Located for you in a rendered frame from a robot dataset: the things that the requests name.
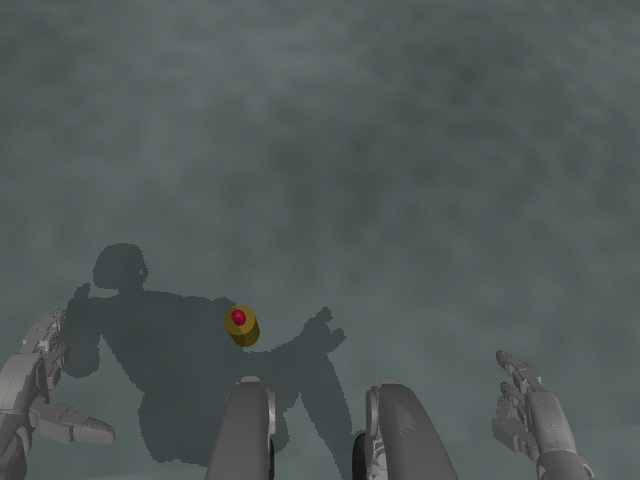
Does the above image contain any right robot arm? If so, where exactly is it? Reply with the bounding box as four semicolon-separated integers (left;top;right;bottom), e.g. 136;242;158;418
536;451;595;480

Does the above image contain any bottle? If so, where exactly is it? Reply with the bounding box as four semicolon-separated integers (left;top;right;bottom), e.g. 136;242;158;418
224;305;260;347

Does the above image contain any left robot hand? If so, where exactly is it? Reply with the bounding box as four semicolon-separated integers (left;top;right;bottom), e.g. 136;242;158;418
0;309;115;445

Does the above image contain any right robot hand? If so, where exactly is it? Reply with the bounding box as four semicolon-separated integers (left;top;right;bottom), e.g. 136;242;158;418
491;350;578;462

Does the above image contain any left robot arm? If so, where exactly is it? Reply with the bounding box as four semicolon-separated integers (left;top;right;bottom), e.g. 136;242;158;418
0;413;32;480

